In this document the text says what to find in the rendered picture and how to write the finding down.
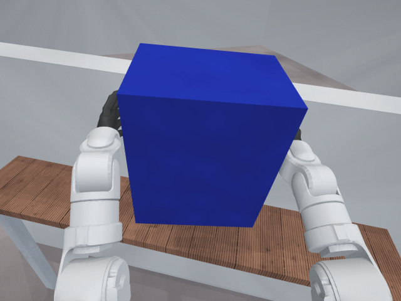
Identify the right robot upper arm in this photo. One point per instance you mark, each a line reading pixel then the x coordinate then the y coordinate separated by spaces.
pixel 351 279

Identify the right robot forearm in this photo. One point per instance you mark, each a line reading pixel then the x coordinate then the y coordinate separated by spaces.
pixel 329 230

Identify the carton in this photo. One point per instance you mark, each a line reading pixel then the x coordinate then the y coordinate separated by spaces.
pixel 205 133

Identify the left robot forearm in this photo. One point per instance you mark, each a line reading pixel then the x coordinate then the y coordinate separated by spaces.
pixel 95 191

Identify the right robot hand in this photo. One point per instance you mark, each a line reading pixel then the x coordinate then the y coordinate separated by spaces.
pixel 298 135

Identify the left robot hand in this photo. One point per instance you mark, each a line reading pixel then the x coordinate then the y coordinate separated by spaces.
pixel 110 114

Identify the left robot upper arm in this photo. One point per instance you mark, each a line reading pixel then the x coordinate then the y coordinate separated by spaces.
pixel 104 278

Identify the table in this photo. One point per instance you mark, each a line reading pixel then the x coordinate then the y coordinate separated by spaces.
pixel 275 247

